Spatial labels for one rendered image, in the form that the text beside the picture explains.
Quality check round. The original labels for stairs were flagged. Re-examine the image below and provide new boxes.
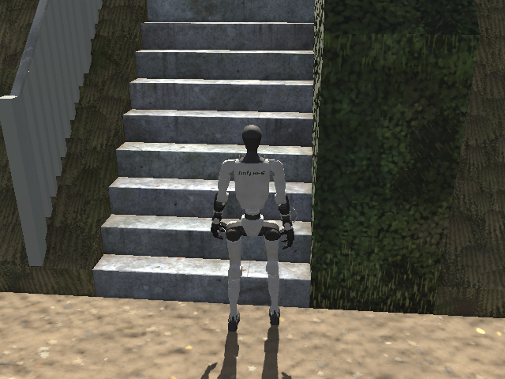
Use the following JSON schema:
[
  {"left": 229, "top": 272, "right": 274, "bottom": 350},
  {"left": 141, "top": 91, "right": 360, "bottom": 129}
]
[{"left": 92, "top": 0, "right": 315, "bottom": 308}]

